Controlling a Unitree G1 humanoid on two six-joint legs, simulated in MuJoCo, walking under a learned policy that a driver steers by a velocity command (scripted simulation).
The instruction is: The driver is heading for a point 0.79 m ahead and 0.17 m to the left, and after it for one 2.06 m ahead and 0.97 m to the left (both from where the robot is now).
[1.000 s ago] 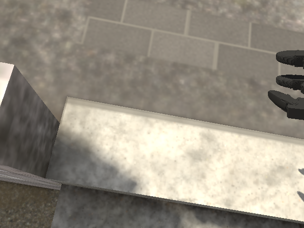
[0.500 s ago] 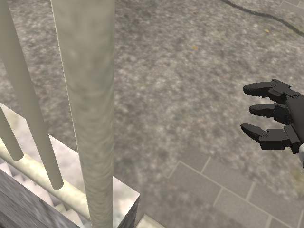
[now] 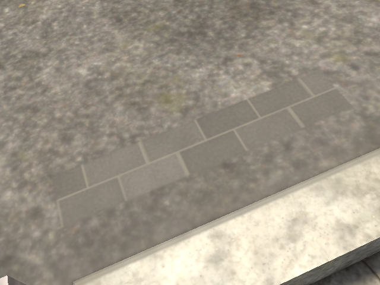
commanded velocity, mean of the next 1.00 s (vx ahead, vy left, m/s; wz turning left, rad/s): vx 0.33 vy -0.36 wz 0.50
